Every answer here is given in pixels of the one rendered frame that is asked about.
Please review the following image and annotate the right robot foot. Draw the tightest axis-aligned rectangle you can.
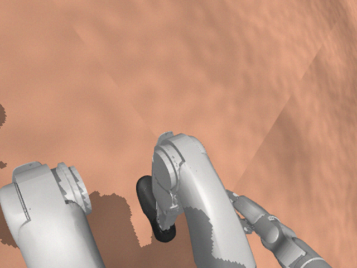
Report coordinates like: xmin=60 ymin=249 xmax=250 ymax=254
xmin=136 ymin=175 xmax=176 ymax=242

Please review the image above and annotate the right robot arm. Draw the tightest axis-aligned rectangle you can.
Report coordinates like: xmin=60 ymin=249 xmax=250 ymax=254
xmin=254 ymin=214 xmax=332 ymax=268

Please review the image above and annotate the right robot hand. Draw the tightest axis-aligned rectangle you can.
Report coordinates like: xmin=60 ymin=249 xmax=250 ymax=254
xmin=226 ymin=189 xmax=269 ymax=234

